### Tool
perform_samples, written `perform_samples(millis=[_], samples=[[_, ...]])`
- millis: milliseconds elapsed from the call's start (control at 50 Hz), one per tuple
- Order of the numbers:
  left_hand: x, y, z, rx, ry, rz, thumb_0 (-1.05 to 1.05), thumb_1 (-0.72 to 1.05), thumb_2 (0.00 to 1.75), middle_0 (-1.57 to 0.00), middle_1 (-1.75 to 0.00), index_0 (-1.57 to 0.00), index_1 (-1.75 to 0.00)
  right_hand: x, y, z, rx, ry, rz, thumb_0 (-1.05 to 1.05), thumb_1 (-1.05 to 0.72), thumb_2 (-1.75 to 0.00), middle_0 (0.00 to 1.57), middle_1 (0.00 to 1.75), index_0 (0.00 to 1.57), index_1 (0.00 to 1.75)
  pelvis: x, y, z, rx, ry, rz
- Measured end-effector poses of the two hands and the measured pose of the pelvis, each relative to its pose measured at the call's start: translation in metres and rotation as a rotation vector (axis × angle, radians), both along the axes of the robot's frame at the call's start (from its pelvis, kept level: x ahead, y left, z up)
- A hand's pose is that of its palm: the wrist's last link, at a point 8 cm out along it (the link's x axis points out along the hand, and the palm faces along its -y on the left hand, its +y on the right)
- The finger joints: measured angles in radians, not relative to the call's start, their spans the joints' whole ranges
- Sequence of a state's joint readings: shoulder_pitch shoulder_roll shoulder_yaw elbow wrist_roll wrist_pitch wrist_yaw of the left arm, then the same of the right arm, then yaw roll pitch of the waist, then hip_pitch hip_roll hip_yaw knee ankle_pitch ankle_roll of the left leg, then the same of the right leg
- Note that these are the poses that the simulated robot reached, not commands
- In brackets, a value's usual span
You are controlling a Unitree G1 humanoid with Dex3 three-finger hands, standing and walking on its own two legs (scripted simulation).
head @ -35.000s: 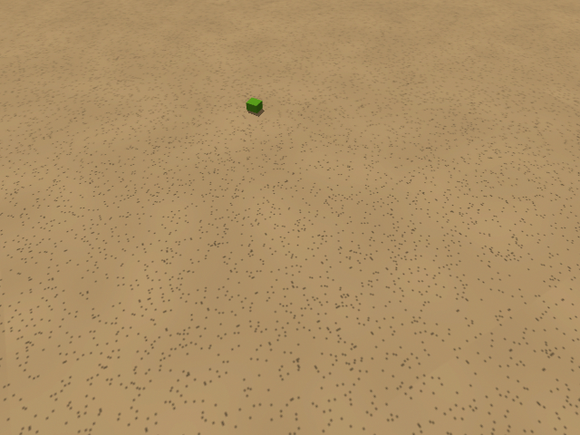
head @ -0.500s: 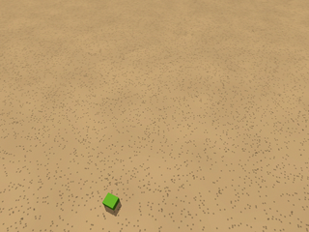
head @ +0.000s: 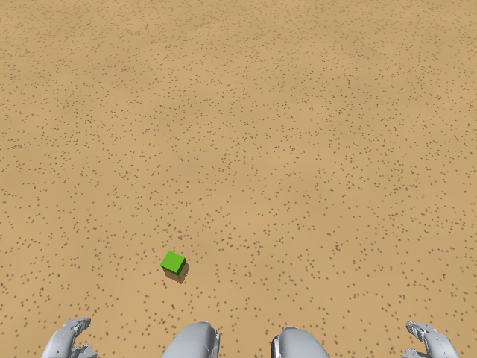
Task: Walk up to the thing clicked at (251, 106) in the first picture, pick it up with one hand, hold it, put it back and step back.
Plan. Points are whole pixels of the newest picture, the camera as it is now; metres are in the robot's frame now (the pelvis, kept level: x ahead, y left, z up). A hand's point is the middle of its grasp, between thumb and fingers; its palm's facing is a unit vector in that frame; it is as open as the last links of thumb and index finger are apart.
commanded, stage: step back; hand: left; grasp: from above
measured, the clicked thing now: (173, 263) +0.46 +0.28 -0.73
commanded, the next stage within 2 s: none
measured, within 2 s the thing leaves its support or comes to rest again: neither
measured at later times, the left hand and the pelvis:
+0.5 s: hand out of the picture +0.03 +0.30 -0.16, palm faces -0.10 -0.92 -0.37, open 7.4 cm; pelvis -0.09 +0.04 +0.00, yaw -4 degrees
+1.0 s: hand out of the picture -0.08 +0.31 -0.14, palm faces -0.04 -0.93 -0.36, open 7.4 cm; pelvis -0.22 +0.04 +0.01, yaw -1 degrees
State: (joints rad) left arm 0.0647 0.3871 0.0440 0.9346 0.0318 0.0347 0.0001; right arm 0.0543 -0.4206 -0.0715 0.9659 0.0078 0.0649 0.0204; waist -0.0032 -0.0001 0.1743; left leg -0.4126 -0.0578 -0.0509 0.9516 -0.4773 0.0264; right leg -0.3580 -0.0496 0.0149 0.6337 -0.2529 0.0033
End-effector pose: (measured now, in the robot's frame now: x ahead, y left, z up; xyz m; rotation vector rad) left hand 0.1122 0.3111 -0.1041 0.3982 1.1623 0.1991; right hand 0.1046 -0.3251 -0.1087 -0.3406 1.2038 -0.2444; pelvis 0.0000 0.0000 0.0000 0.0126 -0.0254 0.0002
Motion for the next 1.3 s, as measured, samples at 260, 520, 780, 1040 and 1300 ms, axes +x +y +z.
perform_samples(millis=[260, 520, 780, 1040, 1300], samples=[[-0.027, 0.029, -0.02, -0.06, -0.028, 0.008, 0.0, 0.91, 0.9, -0.2, -0.3, -0.2, -0.3, -0.106, 0.05, 0.018, -0.056, 0.129, 0.0, 0.01, -0.91, -0.9, 0.21, 0.3, 0.2, 0.3, -0.046, 0.036, 0.005, -0.032, 0.012, 0.008], [-0.092, 0.026, -0.012, -0.023, 0.022, -0.044, 0.01, 0.91, 0.9, -0.2, -0.3, -0.2, -0.3, -0.128, 0.048, 0.001, -0.019, -0.027, -0.029, 0.01, -0.9, -0.9, 0.21, 0.3, 0.2, 0.3, -0.092, 0.035, -0.004, -0.014, -0.012, -0.074], [-0.136, 0.017, 0.016, -0.012, -0.102, -0.043, 0.01, 0.91, 0.9, -0.2, -0.3, -0.2, -0.3, -0.176, 0.042, 0.004, -0.008, -0.023, 0.018, 0.01, -0.91, -0.9, 0.21, 0.3, 0.2, 0.3, -0.154, 0.032, 0.005, 0.003, 0.004, -0.043], [-0.219, 0.039, -0.003, -0.052, -0.053, -0.004, 0.01, 0.91, 0.9, -0.2, -0.3, -0.2, -0.3, -0.262, 0.057, 0.026, -0.058, -0.006, 0.03, 0.01, -0.91, -0.9, 0.21, 0.3, 0.2, 0.3, -0.226, 0.043, 0.007, -0.033, -0.008, -0.038], [-0.324, 0.008, -0.006, -0.001, 0.028, -0.045, 0.01, 0.91, 0.9, -0.2, -0.3, -0.2, -0.3, -0.321, 0.009, 0.002, -0.046, -0.115, -0.006, 0.01, -0.9, -0.9, 0.21, 0.3, 0.2, 0.3, -0.312, 0.01, -0.01, -0.047, -0.022, -0.094]])
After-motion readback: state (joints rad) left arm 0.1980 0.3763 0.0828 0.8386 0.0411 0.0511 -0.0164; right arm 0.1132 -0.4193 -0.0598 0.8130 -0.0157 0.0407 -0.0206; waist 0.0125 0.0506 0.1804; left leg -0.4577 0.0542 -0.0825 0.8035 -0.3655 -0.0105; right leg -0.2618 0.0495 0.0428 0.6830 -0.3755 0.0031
